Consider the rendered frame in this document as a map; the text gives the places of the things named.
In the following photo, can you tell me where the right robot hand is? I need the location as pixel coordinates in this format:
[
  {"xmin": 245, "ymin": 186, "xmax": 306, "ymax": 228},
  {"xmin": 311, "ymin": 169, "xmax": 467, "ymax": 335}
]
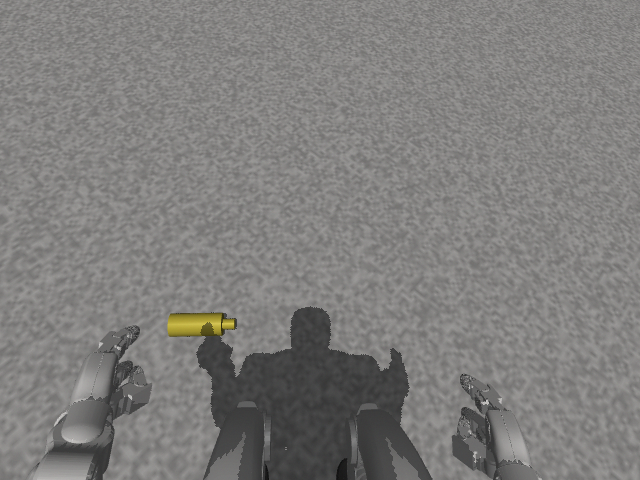
[{"xmin": 452, "ymin": 374, "xmax": 532, "ymax": 479}]

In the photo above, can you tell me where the right robot arm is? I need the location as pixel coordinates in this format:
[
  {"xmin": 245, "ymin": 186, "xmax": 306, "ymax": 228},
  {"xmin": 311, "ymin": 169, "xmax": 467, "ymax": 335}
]
[{"xmin": 493, "ymin": 464, "xmax": 543, "ymax": 480}]

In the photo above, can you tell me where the left robot hand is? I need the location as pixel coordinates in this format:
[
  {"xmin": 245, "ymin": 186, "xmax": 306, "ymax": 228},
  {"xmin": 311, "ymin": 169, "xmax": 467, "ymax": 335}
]
[{"xmin": 69, "ymin": 326, "xmax": 152, "ymax": 420}]

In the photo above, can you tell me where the left robot arm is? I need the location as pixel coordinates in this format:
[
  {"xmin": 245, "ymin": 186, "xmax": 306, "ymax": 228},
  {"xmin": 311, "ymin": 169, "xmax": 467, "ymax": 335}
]
[{"xmin": 26, "ymin": 400, "xmax": 115, "ymax": 480}]

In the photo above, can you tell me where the bottle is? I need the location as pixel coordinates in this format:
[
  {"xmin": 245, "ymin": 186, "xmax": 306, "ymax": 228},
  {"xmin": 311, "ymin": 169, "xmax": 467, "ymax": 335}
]
[{"xmin": 167, "ymin": 313, "xmax": 235, "ymax": 337}]

